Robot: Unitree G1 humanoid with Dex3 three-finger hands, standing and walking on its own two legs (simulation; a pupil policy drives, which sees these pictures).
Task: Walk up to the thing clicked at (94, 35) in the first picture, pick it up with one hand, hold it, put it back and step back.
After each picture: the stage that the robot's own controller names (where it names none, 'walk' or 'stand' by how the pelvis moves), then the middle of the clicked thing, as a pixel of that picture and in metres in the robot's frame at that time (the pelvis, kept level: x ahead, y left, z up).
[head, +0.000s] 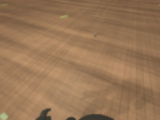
stand; (95, 34) +2.24 -0.08 -0.72
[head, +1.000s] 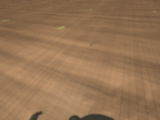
walk; (90, 43) +2.09 +0.17 -0.71
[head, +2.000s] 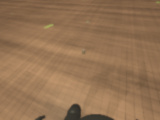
walk; (83, 51) +1.42 +0.27 -0.72
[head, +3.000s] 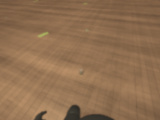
walk; (81, 71) +0.89 +0.20 -0.72
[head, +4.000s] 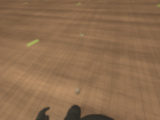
walk; (77, 91) +0.51 +0.20 -0.71
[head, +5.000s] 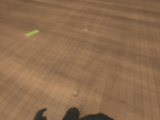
stand; (75, 93) +0.40 +0.17 -0.70
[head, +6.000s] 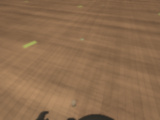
stand; (73, 103) +0.36 +0.18 -0.72
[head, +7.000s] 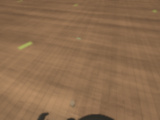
stand; (72, 103) +0.34 +0.20 -0.72
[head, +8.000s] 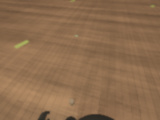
stand; (71, 102) +0.33 +0.21 -0.72
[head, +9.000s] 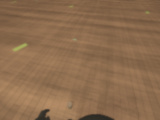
stand; (69, 105) +0.33 +0.22 -0.73
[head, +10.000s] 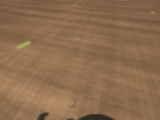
stand; (71, 104) +0.34 +0.19 -0.73
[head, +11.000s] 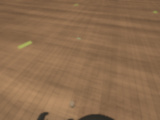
stand; (72, 104) +0.33 +0.19 -0.73
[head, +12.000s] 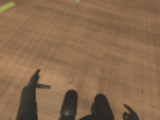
go down; (69, 80) +0.39 +0.19 -0.54
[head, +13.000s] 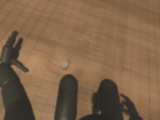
go down; (64, 65) +0.43 +0.22 -0.32
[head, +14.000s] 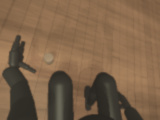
close in; (48, 59) +0.41 +0.25 -0.25
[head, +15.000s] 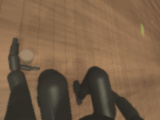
close; (27, 57) +0.41 +0.27 -0.22
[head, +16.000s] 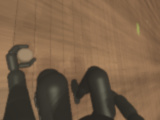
lift; (25, 56) +0.40 +0.26 -0.22
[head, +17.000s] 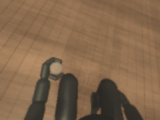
lift; (56, 69) +0.32 +0.24 -0.07
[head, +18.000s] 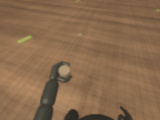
hold; (65, 74) +0.33 +0.17 +0.06
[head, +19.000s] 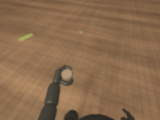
hold; (67, 78) +0.32 +0.16 +0.01
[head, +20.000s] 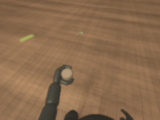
hold; (67, 77) +0.32 +0.16 +0.02
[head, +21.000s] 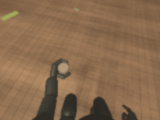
crouch; (64, 70) +0.37 +0.17 -0.04
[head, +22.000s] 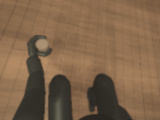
lower; (44, 48) +0.48 +0.26 -0.09
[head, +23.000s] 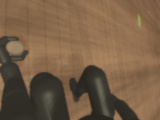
lower; (16, 50) +0.44 +0.28 -0.23
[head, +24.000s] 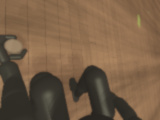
lower; (14, 49) +0.44 +0.29 -0.23
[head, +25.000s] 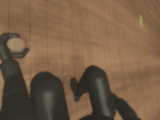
lower; (17, 47) +0.45 +0.29 -0.22
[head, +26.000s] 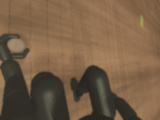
lower; (17, 48) +0.44 +0.29 -0.23
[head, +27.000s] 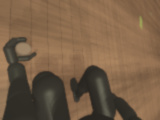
open; (23, 51) +0.43 +0.26 -0.23
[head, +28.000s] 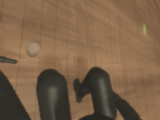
stand; (32, 50) +0.44 +0.25 -0.24
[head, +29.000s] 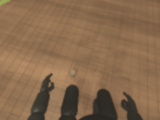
walk; (72, 73) +0.44 +0.18 -0.49
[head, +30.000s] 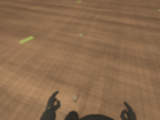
stand; (74, 98) +0.39 +0.15 -0.66
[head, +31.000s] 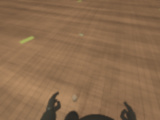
stand; (74, 98) +0.39 +0.16 -0.66
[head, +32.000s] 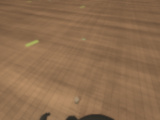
stand; (76, 100) +0.40 +0.15 -0.71
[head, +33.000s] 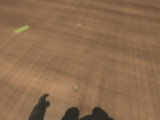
walk; (75, 88) +0.44 +0.12 -0.70
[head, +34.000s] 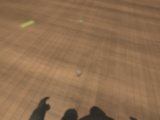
walk; (78, 73) +0.69 +0.12 -0.71
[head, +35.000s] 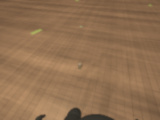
stand; (79, 65) +0.98 +0.25 -0.70
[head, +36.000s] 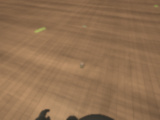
stand; (81, 65) +1.00 +0.17 -0.72
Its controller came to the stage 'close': yes
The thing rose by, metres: 0.73
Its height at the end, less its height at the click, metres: +0.00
